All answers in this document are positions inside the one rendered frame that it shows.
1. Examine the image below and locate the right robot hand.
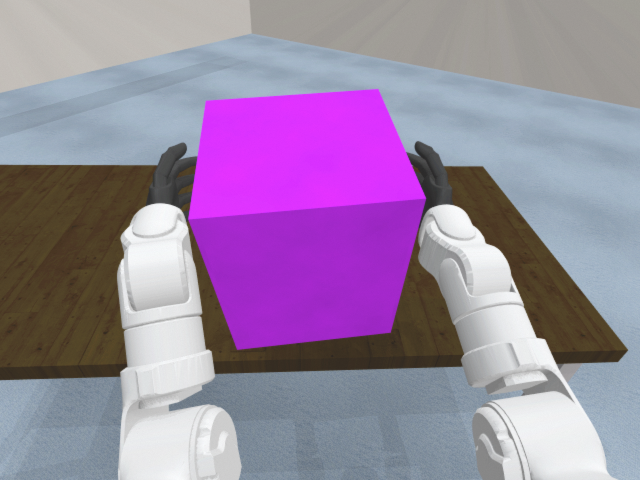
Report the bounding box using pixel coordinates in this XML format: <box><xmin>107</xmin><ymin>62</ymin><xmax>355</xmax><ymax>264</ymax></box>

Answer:
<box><xmin>406</xmin><ymin>141</ymin><xmax>454</xmax><ymax>229</ymax></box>

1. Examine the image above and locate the robot right forearm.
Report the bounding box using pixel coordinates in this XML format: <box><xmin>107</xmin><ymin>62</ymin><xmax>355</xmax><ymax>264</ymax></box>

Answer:
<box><xmin>418</xmin><ymin>205</ymin><xmax>607</xmax><ymax>470</ymax></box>

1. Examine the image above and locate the carton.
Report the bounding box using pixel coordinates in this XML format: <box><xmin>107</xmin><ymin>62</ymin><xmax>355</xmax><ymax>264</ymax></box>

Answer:
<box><xmin>188</xmin><ymin>89</ymin><xmax>426</xmax><ymax>350</ymax></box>

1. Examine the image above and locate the right robot upper arm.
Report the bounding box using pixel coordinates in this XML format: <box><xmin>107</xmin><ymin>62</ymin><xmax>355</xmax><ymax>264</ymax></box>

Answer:
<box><xmin>472</xmin><ymin>391</ymin><xmax>618</xmax><ymax>480</ymax></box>

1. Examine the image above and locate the table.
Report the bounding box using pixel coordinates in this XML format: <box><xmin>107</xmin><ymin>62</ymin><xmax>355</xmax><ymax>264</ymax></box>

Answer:
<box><xmin>0</xmin><ymin>165</ymin><xmax>628</xmax><ymax>396</ymax></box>

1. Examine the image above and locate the robot left forearm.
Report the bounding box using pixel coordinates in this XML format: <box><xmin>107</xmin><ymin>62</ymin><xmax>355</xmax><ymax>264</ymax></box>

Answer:
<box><xmin>117</xmin><ymin>203</ymin><xmax>215</xmax><ymax>480</ymax></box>

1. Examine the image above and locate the left robot hand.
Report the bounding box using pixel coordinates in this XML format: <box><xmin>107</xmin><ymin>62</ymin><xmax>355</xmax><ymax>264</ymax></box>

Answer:
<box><xmin>146</xmin><ymin>143</ymin><xmax>198</xmax><ymax>222</ymax></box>

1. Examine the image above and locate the left robot upper arm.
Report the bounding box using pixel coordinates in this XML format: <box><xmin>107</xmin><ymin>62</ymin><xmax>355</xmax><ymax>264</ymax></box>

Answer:
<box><xmin>120</xmin><ymin>404</ymin><xmax>241</xmax><ymax>480</ymax></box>

